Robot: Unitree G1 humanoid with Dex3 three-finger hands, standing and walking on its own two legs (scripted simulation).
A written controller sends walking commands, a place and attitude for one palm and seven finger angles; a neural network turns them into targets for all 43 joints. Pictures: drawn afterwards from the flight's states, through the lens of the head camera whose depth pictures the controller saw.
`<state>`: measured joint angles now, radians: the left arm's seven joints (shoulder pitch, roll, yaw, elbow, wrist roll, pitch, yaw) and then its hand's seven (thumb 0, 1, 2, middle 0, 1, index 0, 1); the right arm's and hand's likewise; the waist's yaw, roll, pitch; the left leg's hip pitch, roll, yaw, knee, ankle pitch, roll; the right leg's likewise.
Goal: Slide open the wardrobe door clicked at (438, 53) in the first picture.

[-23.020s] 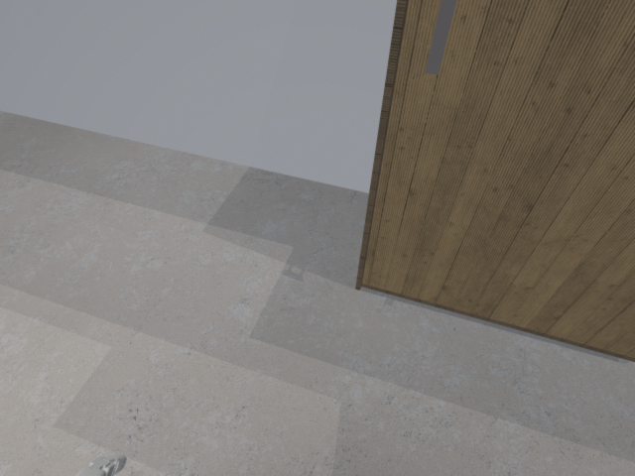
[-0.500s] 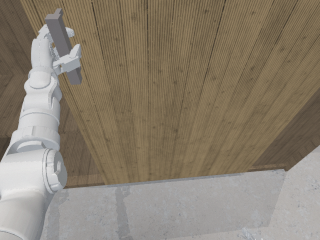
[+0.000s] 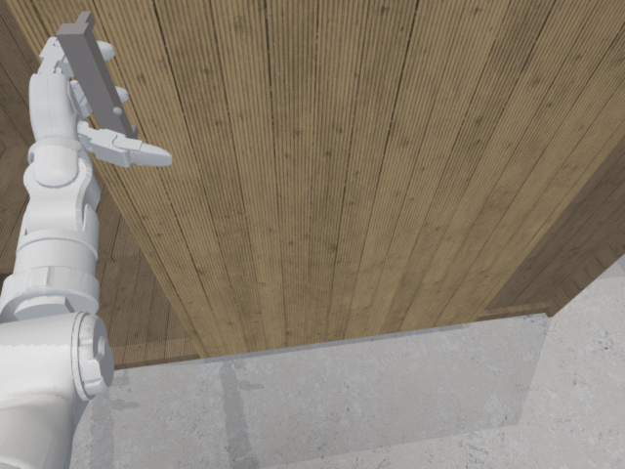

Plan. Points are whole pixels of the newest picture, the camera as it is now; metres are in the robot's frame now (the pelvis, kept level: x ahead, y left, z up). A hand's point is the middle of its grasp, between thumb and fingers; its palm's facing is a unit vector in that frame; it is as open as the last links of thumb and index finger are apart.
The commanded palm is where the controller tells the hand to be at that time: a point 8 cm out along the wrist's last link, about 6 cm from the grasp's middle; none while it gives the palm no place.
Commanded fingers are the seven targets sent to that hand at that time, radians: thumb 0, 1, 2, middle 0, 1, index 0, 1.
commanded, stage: slip the hand off the handle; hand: left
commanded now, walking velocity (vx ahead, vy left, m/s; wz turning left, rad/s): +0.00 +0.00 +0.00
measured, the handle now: (109, 93) +0.51 +0.25 +0.21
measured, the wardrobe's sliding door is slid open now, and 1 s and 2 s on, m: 0.59 0.59 0.59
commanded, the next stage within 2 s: draw the hand back to the body in 1.36 s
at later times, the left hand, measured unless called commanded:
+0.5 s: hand (68, 118) +0.46 +0.29 +0.21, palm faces +0.34 -0.93 -0.14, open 14.4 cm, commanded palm +0.43 +0.34 +0.21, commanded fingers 0.00 -0.55 0.20 -0.25 -1.15 -0.25 -1.15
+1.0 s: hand (32, 148) +0.42 +0.31 +0.20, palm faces +0.31 -0.95 -0.11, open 14.7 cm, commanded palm +0.36 +0.35 +0.21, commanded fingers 0.00 -0.55 0.20 -0.25 -1.15 -0.25 -1.15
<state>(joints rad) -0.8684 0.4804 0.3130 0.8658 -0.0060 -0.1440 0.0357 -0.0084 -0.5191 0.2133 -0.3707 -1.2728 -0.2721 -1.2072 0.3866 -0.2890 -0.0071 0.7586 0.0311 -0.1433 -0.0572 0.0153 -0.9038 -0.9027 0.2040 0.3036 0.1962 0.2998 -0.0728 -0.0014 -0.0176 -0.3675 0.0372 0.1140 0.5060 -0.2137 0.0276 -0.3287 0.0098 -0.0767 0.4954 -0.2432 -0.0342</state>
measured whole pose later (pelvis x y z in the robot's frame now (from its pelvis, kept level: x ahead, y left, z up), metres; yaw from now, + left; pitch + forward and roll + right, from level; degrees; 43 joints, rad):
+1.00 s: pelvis +0.03 +0.02 +0.00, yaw +0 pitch +5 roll -1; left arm -0.51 0.51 0.47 0.48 -0.13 -0.04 -0.15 -0.01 -0.55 0.20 -0.25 -1.15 -0.25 -1.15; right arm 0.34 -0.27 0.02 0.64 0.05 -0.08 -0.08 0.01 -0.90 -0.90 0.20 0.30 0.20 0.30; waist -0.03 0.02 -0.06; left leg -0.35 0.03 0.12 0.54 -0.27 0.05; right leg -0.30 0.00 -0.06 0.50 -0.28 -0.01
